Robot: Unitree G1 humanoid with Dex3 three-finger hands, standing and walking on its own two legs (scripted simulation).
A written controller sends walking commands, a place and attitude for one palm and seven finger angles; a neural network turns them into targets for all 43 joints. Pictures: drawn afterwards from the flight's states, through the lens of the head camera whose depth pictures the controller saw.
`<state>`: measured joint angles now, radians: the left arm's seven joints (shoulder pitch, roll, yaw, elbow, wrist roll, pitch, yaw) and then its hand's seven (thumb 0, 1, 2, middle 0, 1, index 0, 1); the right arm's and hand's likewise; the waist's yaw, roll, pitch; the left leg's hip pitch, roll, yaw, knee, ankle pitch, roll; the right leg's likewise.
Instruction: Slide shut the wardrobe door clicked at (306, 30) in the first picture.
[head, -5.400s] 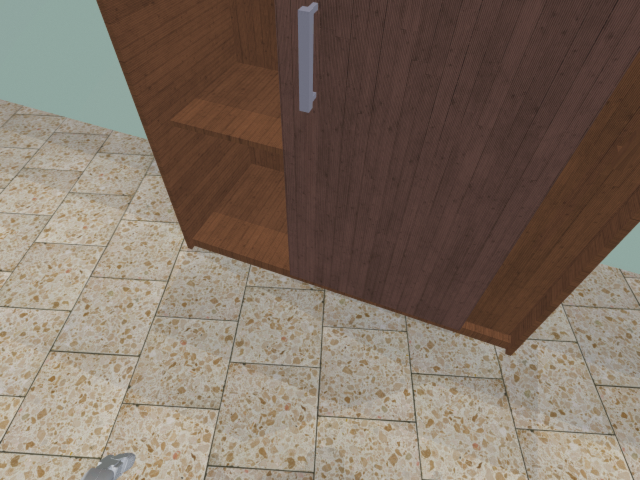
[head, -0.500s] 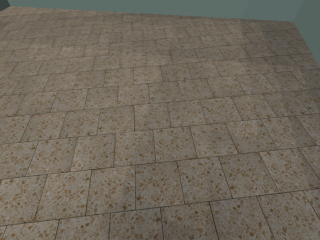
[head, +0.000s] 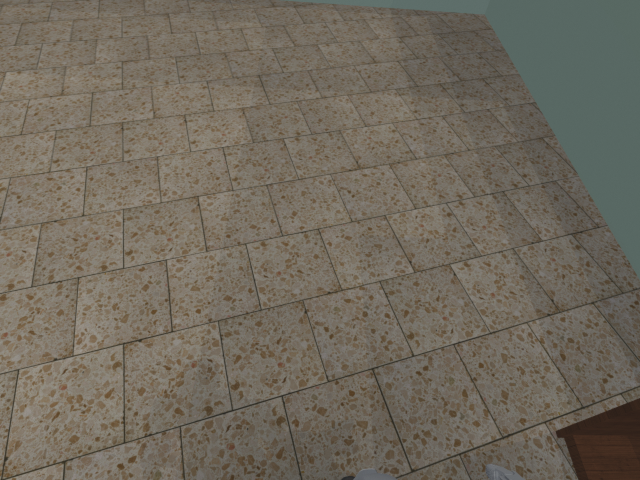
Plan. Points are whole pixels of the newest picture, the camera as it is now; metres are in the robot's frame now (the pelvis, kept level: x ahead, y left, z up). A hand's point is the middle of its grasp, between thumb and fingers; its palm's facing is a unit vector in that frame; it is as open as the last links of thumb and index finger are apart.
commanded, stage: turn to face it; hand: right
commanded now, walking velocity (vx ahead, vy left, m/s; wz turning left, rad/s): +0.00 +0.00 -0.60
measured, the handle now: out of the picture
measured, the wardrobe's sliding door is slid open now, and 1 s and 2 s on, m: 0.44 0.44 0.44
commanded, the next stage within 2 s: none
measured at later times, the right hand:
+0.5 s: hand out of the picture -0.07 -0.25 -0.18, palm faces +0.37 +0.89 -0.27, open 7.4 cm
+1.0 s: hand out of the picture -0.02 -0.21 -0.12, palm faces +0.58 +0.76 -0.31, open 7.4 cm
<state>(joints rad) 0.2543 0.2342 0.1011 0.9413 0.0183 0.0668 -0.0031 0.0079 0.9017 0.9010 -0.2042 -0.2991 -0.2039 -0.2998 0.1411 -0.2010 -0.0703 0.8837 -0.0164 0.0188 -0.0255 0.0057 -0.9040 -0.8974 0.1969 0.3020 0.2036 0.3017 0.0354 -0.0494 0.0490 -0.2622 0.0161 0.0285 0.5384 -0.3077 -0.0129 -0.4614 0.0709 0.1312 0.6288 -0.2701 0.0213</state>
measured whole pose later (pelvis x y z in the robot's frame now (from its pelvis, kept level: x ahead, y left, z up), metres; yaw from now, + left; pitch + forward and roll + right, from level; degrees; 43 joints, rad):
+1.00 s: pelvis +0.00 +0.02 +0.01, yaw -37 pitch -1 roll -3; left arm 0.24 0.27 0.10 0.94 0.02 0.08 -0.02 0.01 0.90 0.90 -0.20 -0.30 -0.20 -0.30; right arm 0.17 -0.17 -0.03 0.84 -0.02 0.01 -0.02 0.01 -0.90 -0.90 0.20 0.30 0.21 0.30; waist 0.04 -0.05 0.06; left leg -0.24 0.08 0.11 0.54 -0.29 0.03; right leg -0.50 0.04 0.04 1.14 -0.41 0.06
